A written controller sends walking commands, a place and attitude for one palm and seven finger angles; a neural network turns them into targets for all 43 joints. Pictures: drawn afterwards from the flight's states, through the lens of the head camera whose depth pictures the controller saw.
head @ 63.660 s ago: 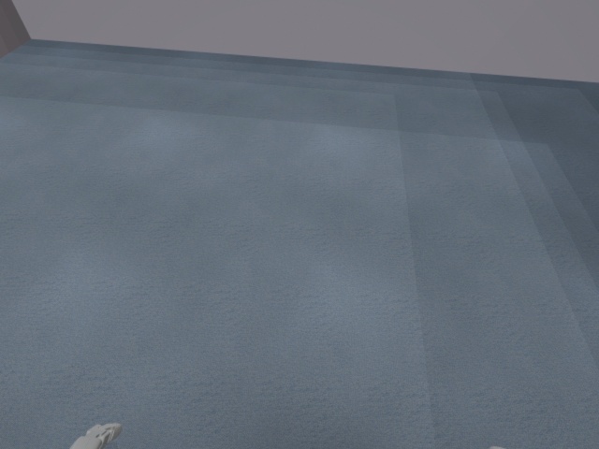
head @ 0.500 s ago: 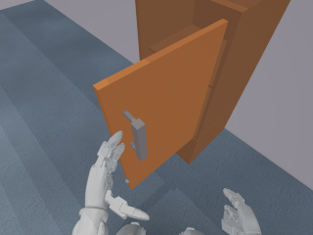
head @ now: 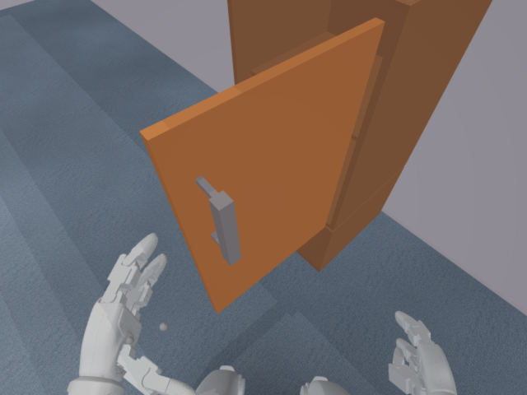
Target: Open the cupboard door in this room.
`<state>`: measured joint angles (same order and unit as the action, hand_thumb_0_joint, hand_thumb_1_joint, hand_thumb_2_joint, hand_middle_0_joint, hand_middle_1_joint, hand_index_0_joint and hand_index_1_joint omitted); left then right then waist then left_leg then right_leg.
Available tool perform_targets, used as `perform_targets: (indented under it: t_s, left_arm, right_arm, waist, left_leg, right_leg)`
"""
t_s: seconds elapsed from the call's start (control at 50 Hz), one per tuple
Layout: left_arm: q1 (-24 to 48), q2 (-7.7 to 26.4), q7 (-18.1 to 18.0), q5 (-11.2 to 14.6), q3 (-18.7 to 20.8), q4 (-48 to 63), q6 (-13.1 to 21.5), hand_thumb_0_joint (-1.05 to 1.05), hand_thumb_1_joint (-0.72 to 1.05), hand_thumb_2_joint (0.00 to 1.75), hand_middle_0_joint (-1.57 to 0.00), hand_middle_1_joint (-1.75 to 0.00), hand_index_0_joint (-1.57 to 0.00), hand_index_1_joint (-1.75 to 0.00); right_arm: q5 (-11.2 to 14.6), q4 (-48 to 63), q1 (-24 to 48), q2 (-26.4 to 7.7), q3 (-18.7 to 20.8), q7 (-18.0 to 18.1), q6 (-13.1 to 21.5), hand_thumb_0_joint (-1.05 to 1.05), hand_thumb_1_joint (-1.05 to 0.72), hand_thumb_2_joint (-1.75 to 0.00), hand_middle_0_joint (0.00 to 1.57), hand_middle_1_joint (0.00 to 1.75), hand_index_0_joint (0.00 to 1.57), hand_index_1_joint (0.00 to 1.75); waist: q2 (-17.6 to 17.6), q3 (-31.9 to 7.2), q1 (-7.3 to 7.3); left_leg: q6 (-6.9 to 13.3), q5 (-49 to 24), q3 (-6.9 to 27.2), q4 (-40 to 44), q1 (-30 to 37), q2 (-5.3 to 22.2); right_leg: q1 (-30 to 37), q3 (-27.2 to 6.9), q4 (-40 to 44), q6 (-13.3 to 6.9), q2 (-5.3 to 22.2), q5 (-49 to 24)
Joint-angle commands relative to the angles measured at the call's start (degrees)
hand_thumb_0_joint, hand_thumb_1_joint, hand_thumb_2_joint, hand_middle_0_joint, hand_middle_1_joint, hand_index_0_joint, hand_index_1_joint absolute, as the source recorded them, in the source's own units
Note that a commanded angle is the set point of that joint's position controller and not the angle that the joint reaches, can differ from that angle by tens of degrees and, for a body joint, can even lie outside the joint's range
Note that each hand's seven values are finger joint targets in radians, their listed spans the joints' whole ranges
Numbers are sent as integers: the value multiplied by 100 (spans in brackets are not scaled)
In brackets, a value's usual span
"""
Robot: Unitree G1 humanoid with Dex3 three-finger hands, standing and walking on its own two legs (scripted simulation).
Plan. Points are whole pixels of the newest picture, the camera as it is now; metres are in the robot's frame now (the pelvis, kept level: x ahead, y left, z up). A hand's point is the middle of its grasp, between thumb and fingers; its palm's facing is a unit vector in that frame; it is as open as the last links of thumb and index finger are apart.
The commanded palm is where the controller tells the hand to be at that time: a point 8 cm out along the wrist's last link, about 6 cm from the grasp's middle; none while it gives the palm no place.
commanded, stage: draw the hand back to the body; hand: left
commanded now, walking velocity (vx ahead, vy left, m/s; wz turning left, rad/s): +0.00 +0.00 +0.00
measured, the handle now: (218, 223) +0.34 +0.09 +0.07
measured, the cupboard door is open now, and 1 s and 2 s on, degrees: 87 87 87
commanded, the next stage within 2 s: step back with the hand held close in 1.54 s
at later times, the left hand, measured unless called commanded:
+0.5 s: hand (91, 309) +0.20 +0.19 +0.14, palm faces +0.05 -0.99 -0.13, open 16.1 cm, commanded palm +0.17 +0.25 +0.16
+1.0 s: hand out of the picture +0.22 +0.27 +0.21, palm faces +0.36 -0.85 -0.39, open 11.0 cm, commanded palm +0.17 +0.32 +0.23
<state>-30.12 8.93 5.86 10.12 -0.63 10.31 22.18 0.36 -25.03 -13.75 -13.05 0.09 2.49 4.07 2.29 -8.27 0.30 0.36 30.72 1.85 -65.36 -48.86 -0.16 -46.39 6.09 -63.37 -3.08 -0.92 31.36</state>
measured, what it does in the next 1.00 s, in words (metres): rises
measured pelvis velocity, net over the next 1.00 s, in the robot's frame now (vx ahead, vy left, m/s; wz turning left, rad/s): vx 0.03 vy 0.04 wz -0.02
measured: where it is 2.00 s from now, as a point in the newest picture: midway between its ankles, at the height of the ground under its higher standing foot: outside the picture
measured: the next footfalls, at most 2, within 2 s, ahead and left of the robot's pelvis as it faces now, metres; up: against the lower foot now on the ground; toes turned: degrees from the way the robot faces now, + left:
none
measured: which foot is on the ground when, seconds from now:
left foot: down 0.00-1.00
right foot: down 0.00-1.00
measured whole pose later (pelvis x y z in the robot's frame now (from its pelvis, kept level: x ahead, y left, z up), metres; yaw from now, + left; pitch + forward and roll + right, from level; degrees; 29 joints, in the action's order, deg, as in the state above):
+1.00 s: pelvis +0.03 +0.04 +0.08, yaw -1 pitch -2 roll -1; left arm -30.7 19.4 -7.7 2.9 13.5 24.7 2.4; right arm 0.6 -32.8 -13.0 -12.4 -3.3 5.2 5.7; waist 3.4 -1.5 3.1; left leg 3.2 18.3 -0.9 -31.1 -11.0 -2.2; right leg -9.0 2.5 -28.4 0.2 0.2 17.5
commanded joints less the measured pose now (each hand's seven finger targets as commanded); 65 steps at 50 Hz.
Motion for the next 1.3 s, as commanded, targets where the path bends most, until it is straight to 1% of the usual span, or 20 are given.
perform_targets:
  t_s: [0.0, 0.02, 0.06, 0.18, 0.24, 0.32, 0.44, 0.46, 0.48, 0.5, 0.52, 0.56, 0.62, 0.66, 0.78, 0.9, 0.92, 1.14, 1.22, 1.28]
  left_arm:
    - [231, 745, -48, 73, 525, 1848, 434, 0, -50, 30, -15, -30, -15, -30]
    - [118, 835, -68, 82, 596, 2018, 352, 0, -50, 30, -15, -30, -15, -30]
    - [-165, 810, -81, 122, 672, 2008, 151, 0, -50, 30, -15, -30, -15, -30]
    - [-263, 536, 35, 290, 521, 1635, -453, 0, -50, 30, -15, -30, -15, -30]
    - [-153, 787, 92, 300, 696, 1885, -516, 0, -50, 30, -15, -30, -15, -30]
    - [-26, 1011, 73, 349, 911, 2420, -440, 0, -50, 30, -15, -30, -15, -30]
    - [-170, 996, 192, 501, 1092, 2410, -637, 0, -32, 37, -16, -30, -16, -30]
    - [-154, 1973, -501, -338, 1370, 2583, -986, 0, -29, 39, -16, -30, -16, -30]
    - [-293, 1458, -787, -407, 1126, 2597, -1207, 0, -26, 40, -16, -30, -16, -30]
    - [-332, 1290, -912, -455, 1011, 2478, -1341, 0, -22, 42, -16, -30, -16, -30]
    - [-291, 1195, -1003, -536, 928, 2492, -1446, 0, -18, 43, -16, -30, -16, -30]
    - [-229, 1347, -1167, -635, 1032, 2573, -1555, 0, -12, 47, -16, -30, -16, -30]
    - [-31, 1661, -1347, -708, 1311, 2656, -1603, 0, -1, 51, -17, -30, -17, -30]
    - [50, 1723, -1415, -735, 1409, 2816, -1614, 0, 6, 54, -17, -30, -17, -30]
    - [183, 1750, -1483, -767, 1623, 2747, -1627, 0, 27, 63, -18, -30, -18, -30]
    - [242, 1829, -1427, -728, 1964, 2621, -1596, 0, 48, 72, -19, -30, -19, -30]
    - [287, 1924, -1426, -720, 2078, 2640, -1577, 0, 51, 74, -19, -30, -19, -30]
    - [856, 2295, -1430, -638, 2827, 2712, -1465, 0, 90, 90, -20, -30, -20, -30]
    - [577, 1810, -1317, -615, 2397, 2151, -1541, 0, 90, 90, -20, -30, -20, -30]
    - [718, 1967, -1311, -618, 2486, 2340, -1512, 0, 90, 90, -20, -30, -20, -30]
  right_arm:
    - [44, 996, 171, -582, 220, 56, 344, 0, -90, -90, 20, 30, 20, 30]
    - [50, 1030, 168, -579, 210, 58, 328, 0, -90, -90, 20, 30, 20, 30]
    - [106, 1038, 180, -516, 190, 66, 286, 0, -90, -90, 20, 30, 20, 30]
    - [190, 1067, 280, -591, 119, 115, 267, 0, -90, -90, 20, 30, 20, 30]
    - [180, 1106, 291, -632, 85, 155, 337, 0, -90, -90, 20, 30, 20, 30]
    - [177, 1093, 228, -612, 46, 164, 459, 0, -90, -90, 20, 30, 20, 30]
    - [242, 986, 253, -609, 20, 158, 582, 0, -90, -90, 20, 30, 20, 30]
    - [192, 979, 275, -595, 45, 305, 435, 0, -90, -90, 20, 30, 20, 30]
    - [159, 1005, 276, -493, -11, 354, 375, 0, -90, -90, 20, 30, 20, 30]
    - [167, 975, 254, -499, -16, 369, 343, 0, -90, -90, 20, 30, 20, 30]
    - [161, 937, 285, -514, -25, 362, 308, 0, -90, -90, 20, 30, 20, 30]
    - [150, 849, 324, -523, -50, 368, 261, 0, -90, -90, 20, 30, 20, 30]
    - [97, 744, 451, -556, -94, 413, 293, 0, -90, -90, 20, 30, 20, 30]
    - [93, 684, 463, -539, -119, 425, 339, 0, -90, -90, 20, 30, 20, 30]
    - [65, 394, 591, -557, -136, 387, 485, 0, -90, -90, 20, 30, 20, 30]
    - [34, 188, 722, -581, -88, 307, 509, 0, -90, -90, 20, 30, 20, 30]
    - [28, 157, 750, -609, -76, 296, 515, 0, -90, -90, 20, 30, 20, 30]
    - [-3, -70, 892, -601, -18, 241, 497, 0, -90, -90, 20, 30, 20, 30]
    - [12, -113, 916, -643, 33, 183, 407, 0, -90, -90, 20, 30, 20, 30]
    - [3, -88, 950, -659, 71, 191, 338, 0, -90, -90, 20, 30, 20, 30]
  waist:
    - [-96, -1374, -4]
    - [42, -1530, 62]
    - [26, -1420, 72]
    - [-392, -359, -99]
    - [-269, -357, -39]
    - [64, -534, 41]
    - [155, -336, 62]
    - [148, -374, 319]
    - [118, -177, 175]
    - [-113, 7, 123]
    - [-37, 33, 130]
    - [131, 115, 132]
    - [-68, 82, 168]
    - [95, 26, 177]
    - [252, 282, 214]
    - [14, 404, 271]
    - [175, 353, 304]
    - [397, 411, 360]
    - [44, 749, 315]
    - [-58, 561, 321]
  left_leg:
    - [100, -1485, -3, 854, 784, -119]
    - [114, -1596, -15, 932, 882, -132]
    - [107, -1697, -33, 1100, 1063, -124]
    - [113, -1201, 57, 1520, 1127, -71]
    - [122, -1186, 65, 1664, 1288, -70]
    - [109, -1491, 116, 1865, 1663, -53]
    - [76, -1638, 127, 2090, 1920, -24]
    - [108, -1669, 77, 2355, 2011, 52]
    - [113, -1652, 39, 2431, 2157, 28]
    - [103, -1641, 87, 2497, 2165, 50]
    - [124, -1724, 82, 2564, 2283, 62]
    - [119, -1807, 102, 2739, 2528, 102]
    - [138, -1889, 119, 3010, 2774, 99]
    - [126, -2048, 126, 3186, 3026, 114]
    - [50, -2549, 184, 3676, 3534, 184]
    - [-16, -3133, 153, 4023, 3890, 242]
    - [-21, -3227, 123, 4061, 3922, 233]
    - [-48, -3441, 49, 4390, 4248, 217]
    - [8, -3278, 3, 4462, 4226, 235]
    - [67, -3107, -44, 4479, 4312, 193]
  right_leg:
    - [1211, -753, 1222, 206, 72, -1818]
    - [1397, -732, 1232, 192, 52, -1920]
    - [1536, -653, 1338, 213, 41, -2132]
    - [1303, -459, 1830, 258, -16, -1375]
    - [1424, -467, 1936, 229, -1, -1218]
    - [1640, -320, 1880, 164, -51, -1550]
    - [1772, -221, 2044, 172, -82, -1707]
    - [2029, -623, 2412, 97, 127, -1690]
    - [2017, -582, 2564, 129, 155, -1654]
    - [1992, -504, 2599, 145, 156, -1626]
    - [2101, -496, 2681, 142, 150, -1673]
    - [2214, -437, 2772, 154, 148, -1714]
    - [2619, -415, 3009, 141, 149, -1790]
    - [2783, -406, 3098, 143, 159, -1899]
    - [3193, -354, 3460, 152, 128, -2136]
    - [3636, -329, 3766, 162, 102, -2496]
    - [3793, -348, 3818, 138, 111, -2579]
    - [4217, -390, 4160, 129, 99, -2856]
    - [4109, -385, 4293, 155, 84, -2798]
    - [4187, -420, 4322, 174, 83, -2817]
